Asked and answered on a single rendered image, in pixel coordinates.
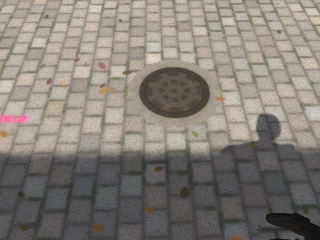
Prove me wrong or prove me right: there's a right robot hand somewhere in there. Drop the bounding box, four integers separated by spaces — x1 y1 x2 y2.
266 212 320 240

